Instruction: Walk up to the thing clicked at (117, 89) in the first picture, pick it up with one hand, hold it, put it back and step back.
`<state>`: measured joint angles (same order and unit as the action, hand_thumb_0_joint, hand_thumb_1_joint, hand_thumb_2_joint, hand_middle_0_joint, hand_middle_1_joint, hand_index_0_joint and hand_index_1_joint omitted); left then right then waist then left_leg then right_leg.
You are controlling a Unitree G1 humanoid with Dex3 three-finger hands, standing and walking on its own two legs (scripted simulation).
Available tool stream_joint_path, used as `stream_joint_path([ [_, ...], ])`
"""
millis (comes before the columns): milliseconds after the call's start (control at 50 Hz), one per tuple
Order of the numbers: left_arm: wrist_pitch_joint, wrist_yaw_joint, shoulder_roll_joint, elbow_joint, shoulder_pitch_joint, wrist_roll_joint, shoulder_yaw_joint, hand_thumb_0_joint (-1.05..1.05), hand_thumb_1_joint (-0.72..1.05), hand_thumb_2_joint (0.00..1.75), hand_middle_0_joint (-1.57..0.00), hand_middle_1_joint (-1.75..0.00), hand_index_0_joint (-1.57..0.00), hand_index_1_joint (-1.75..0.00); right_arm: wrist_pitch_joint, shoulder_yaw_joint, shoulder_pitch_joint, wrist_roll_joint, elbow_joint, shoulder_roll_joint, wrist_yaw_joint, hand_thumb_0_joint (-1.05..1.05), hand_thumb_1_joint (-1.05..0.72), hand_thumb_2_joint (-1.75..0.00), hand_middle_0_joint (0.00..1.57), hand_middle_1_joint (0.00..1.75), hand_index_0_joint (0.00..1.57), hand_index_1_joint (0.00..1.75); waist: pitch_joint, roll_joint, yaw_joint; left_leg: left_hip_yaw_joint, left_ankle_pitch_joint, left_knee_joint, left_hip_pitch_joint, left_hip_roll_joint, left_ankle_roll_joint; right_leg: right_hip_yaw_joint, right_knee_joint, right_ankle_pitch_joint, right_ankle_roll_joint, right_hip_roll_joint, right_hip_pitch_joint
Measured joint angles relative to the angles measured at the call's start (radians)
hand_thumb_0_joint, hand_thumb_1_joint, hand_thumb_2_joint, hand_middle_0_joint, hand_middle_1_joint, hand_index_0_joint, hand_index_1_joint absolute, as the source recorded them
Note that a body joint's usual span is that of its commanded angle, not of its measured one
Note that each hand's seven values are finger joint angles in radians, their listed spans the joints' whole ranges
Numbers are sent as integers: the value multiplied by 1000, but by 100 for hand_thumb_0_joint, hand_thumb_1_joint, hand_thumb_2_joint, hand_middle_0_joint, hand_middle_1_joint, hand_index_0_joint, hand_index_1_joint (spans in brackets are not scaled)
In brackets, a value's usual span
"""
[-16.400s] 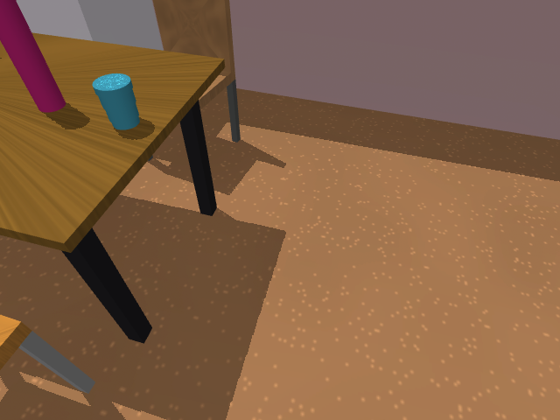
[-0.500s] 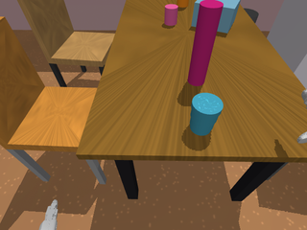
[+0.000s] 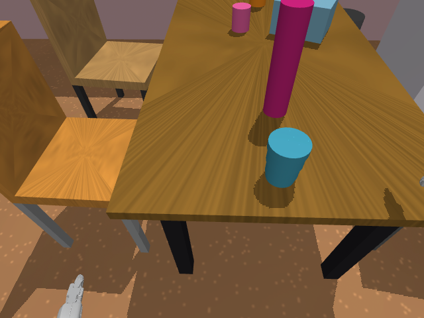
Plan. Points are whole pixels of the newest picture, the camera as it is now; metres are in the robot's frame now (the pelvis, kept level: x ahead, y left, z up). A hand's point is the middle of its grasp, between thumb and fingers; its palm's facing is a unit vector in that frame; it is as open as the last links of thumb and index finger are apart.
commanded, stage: go down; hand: right
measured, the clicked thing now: (284, 160) +0.46 -0.15 +0.02
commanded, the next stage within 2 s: approach in 0.52 s
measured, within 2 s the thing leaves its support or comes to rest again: neither
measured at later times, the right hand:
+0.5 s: hand out of the picture +0.37 -0.35 +0.16, palm faces +0.13 +0.99 +0.00, open 17.5 cm
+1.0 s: hand (377, 165) +0.39 -0.29 +0.10, palm faces +0.04 +1.00 +0.04, open 17.5 cm
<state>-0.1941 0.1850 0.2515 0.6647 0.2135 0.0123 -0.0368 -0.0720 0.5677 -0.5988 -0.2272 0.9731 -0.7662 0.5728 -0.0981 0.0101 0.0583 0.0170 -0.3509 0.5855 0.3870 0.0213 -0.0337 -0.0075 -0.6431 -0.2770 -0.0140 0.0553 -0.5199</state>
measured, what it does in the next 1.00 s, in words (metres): stands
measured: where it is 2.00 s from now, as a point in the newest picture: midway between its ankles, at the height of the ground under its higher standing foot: outside the picture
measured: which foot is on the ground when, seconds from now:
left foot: down 0.00-1.00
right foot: down 0.00-1.00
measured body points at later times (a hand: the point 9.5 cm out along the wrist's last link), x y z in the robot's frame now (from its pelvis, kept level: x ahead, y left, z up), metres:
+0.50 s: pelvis -0.01 +0.00 +0.00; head +0.03 -0.01 +0.45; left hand +0.14 +0.27 -0.07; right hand +0.36 -0.40 +0.16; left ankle -0.04 +0.14 -0.72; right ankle +0.02 -0.13 -0.72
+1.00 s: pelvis -0.01 +0.00 -0.01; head +0.04 -0.02 +0.44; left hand +0.15 +0.26 -0.08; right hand +0.38 -0.35 +0.10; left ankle -0.04 +0.14 -0.72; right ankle +0.02 -0.13 -0.72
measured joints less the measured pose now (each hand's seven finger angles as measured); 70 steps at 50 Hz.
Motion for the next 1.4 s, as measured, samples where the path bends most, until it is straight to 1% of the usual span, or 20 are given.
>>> stream_joint_path([
  [80, 1, -4, 0, -7, 7, 2, -1, -1, -54, 7, -6, -6, -6, -6, 1, -2, 0, 0, -8, 5, -7, -1, 51, -5, 6, 5, 6, 4, 3, -2, 1, -2, 2, -2, -2, -1, 0, -2, 1, 0, 0, 1, 2],
  [200, 6, -4, -1, -26, 16, 4, -3, -1, -54, 7, -6, -6, -6, -6, 6, 11, -1, 1, -13, -1, -13, -1, 51, -5, 6, 5, 6, 4, 6, -5, 2, -4, 3, -1, -4, -3, 1, -3, 1, 1, -1, 3, 6],
  [300, 3, -3, 0, -20, 16, 4, -4, -1, -54, 6, -6, -6, -6, -6, 9, 9, -4, 1, 7, -16, -4, -1, 52, -5, 6, 5, 6, 4, 4, -5, 3, -2, 2, 3, 0, -2, 2, -1, 1, 3, -1, 2, 2],
  [440, -2, -3, 5, -20, 10, 5, -10, -1, -54, 6, -5, -6, -6, -6, 0, -1, -7, -1, 18, -17, 10, -1, 53, -5, 6, 5, 6, 5, 4, -1, 1, 1, -1, 14, 9, -2, 4, 2, -3, 5, -3, 1, -5],
  [540, -4, -1, 3, -20, 13, 3, -8, -1, -53, 6, -5, -6, -6, -6, 1, 6, 5, 0, -8, -6, 11, -1, 54, -5, 6, 5, 6, 5, 4, 0, 1, 2, -2, 17, 13, -3, 4, 4, -6, 5, -4, 2, -9],
  [580, -4, -1, 4, -18, 14, 3, -6, -1, -53, 6, -5, -6, -6, -6, -1, 6, 5, -6, -2, -7, 11, -1, 54, -5, 6, 5, 6, 5, 4, 0, 2, 2, -3, 18, 12, -2, 4, 4, -7, 4, -4, 2, -7],
  [660, -3, 1, 4, -14, 10, 3, -9, -1, -53, 6, -5, -6, -5, -5, -3, 11, 6, 1, 5, -12, 9, -1, 54, -4, 6, 5, 6, 5, 4, -1, 4, 1, -4, 21, 16, -4, 5, 4, -11, 2, -4, 3, -12],
  [720, -5, 2, 2, -7, 10, 1, -9, -1, -54, 6, -5, -6, -5, -5, -6, 13, 9, -4, 7, -14, 10, -2, 55, -4, 6, 5, 6, 4, 3, -3, 3, 1, -4, 23, 18, -4, 4, 4, -13, 1, -4, 3, -14],
  [820, -5, 0, 1, -3, 9, 0, -7, -1, -54, 5, -6, -6, -6, -6, -20, -21, 9, -11, 20, 3, 7, -1, 54, -3, 6, 4, 5, 4, 1, -5, -2, 3, -9, 34, 29, -1, 3, 6, -21, -1, -3, 0, -25],
  [860, -8, -2, 1, -6, 6, 0, -6, -1, -53, 5, -6, -6, -6, -6, -32, -45, 6, -19, 29, 22, 4, -1, 54, -3, 6, 4, 5, 4, 1, -4, -2, 4, -12, 43, 37, 1, 2, 7, -27, -2, -2, -2, -32],
  [920, -13, -8, -2, -20, 2, -4, -12, -1, -53, 5, -6, -6, -6, -6, -57, -81, 6, -23, 38, 62, -8, -1, 54, -3, 6, 4, 5, 4, 0, 2, 1, 3, -18, 61, 59, 2, 2, 6, -40, -4, -2, -3, -52],
  [980, -17, -18, -10, -46, 6, -12, -12, -1, -52, 4, -6, -6, -6, -6, -83, -107, 9, -18, 23, 119, -34, -1, 54, -3, 5, 4, 5, 4, -2, 10, 8, 1, -26, 85, 87, 1, 3, 6, -60, -10, -3, -1, -77],
  [1040, -18, -32, -20, -62, 6, -19, -6, -1, -52, 4, -6, -6, -7, -6, -122, -122, 1, -12, 24, 171, -73, -1, 53, -3, 5, 4, 5, 4, -1, 19, 23, -2, -38, 120, 125, -2, 3, 5, -93, -22, -3, 3, -114],
  [1140, 6, -63, -30, -129, 19, -30, 15, -1, -51, 4, -6, -6, -7, -5, -181, -124, 1, 19, -6, 238, -160, -1, 52, -4, 6, 4, 5, 4, 7, 25, 53, -15, -57, 188, 205, -13, 3, -3, -160, -45, -4, 15, -187],
  [1200, 26, -81, -27, -190, 43, -35, 34, -1, -52, 4, -6, -7, -7, -6, -205, -120, 3, 32, -40, 281, -214, -2, 52, -3, 6, 4, 5, 4, 11, 26, 62, -24, -64, 214, 231, -20, 2, -9, -189, -58, -4, 24, -211],
  [1240, 41, -91, -23, -224, 61, -37, 43, -1, -52, 4, -6, -7, -7, -6, -214, -127, 3, 40, -44, 308, -252, -2, 52, -3, 6, 4, 5, 4, 7, 24, 66, -26, -68, 224, 242, -23, 2, -10, -203, -64, -4, 27, -222],
  [1300, 62, -106, -26, -265, 78, -40, 53, -1, -52, 4, -6, -7, -7, -6, -222, -134, 10, 68, -80, 344, -311, -2, 52, -3, 6, 4, 5, 3, 2, 19, 68, -28, -70, 233, 249, -28, 2, -12, -216, -70, -5, 32, -230],
  [1360, 81, -120, -31, -294, 89, -40, 66, -1, -52, 4, -6, -7, -7, -6, -230, -155, 6, 77, -79, 367, -358, -2, 52, -2, 6, 4, 5, 3, -3, 11, 66, -28, -75, 242, 249, -27, 2, -11, -223, -74, -4, 31, -229],
  [1400, 96, -128, -33, -321, 94, -38, 69, -1, -52, 4, -6, -7, -7, -6, -228, -163, 9, 89, -89, 380, -383, -2, 52, -2, 6, 4, 5, 3, -7, 8, 65, -29, -77, 248, 250, -26, 2, -12, -225, -74, -4, 30, -229],
])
